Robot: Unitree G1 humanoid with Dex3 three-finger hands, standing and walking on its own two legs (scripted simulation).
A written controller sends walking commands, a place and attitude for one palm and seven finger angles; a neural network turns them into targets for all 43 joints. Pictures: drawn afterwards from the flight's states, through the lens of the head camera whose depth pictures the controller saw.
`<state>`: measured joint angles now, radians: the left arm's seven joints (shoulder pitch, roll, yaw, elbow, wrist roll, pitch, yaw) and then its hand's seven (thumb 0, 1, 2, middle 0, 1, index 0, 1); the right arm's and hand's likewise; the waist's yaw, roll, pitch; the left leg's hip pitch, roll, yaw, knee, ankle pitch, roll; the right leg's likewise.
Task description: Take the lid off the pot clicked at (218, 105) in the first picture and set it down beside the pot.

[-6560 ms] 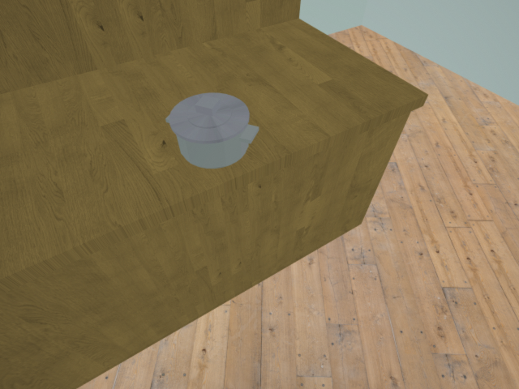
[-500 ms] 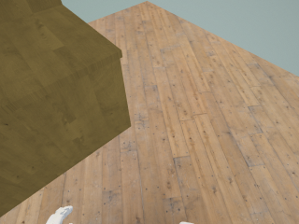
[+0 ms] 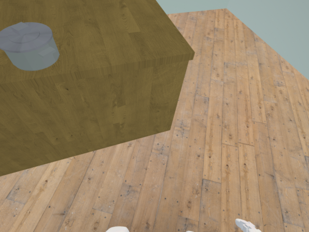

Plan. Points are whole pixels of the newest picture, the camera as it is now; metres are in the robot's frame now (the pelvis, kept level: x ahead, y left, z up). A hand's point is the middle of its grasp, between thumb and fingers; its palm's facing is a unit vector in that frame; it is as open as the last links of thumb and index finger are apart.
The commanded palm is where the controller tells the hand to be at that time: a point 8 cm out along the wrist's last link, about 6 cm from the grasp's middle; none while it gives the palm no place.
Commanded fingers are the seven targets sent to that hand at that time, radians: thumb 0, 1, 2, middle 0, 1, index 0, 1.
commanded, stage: turn to face it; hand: left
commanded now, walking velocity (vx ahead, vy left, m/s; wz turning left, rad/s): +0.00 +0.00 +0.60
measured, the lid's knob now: (21, 28) +0.69 +0.52 +0.08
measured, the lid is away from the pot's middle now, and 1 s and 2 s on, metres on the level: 0.00 0.00 0.00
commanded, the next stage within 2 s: take the last steps up to it in 0.62 s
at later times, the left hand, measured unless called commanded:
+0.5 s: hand out of the picture +0.09 +0.19 -0.12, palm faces +0.25 -0.91 -0.32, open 7.4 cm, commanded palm none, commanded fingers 0.00 0.90 0.90 -0.20 -0.30 -0.20 -0.30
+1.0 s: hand out of the picture -0.09 +0.18 -0.16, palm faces +0.48 -0.85 -0.22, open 7.4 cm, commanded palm none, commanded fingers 0.00 0.90 0.90 -0.20 -0.30 -0.20 -0.30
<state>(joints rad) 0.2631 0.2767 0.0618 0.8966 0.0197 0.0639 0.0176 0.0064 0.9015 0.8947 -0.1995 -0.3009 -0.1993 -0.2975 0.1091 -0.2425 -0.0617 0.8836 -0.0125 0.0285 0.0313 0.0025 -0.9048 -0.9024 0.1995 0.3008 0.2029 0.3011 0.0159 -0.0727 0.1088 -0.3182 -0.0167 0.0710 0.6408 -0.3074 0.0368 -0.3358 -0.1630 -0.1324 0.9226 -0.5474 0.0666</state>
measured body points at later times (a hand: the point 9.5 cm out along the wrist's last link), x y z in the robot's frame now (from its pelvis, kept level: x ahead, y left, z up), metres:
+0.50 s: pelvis +0.02 -0.04 +0.01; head +0.07 -0.06 +0.46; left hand +0.08 +0.24 -0.10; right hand +0.14 -0.28 -0.15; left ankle -0.01 +0.09 -0.68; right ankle +0.05 -0.14 -0.72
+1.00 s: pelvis +0.02 +0.00 +0.01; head +0.03 +0.03 +0.46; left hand -0.11 +0.23 -0.15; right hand +0.22 -0.17 -0.11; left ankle -0.04 +0.07 -0.72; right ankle +0.06 -0.12 -0.67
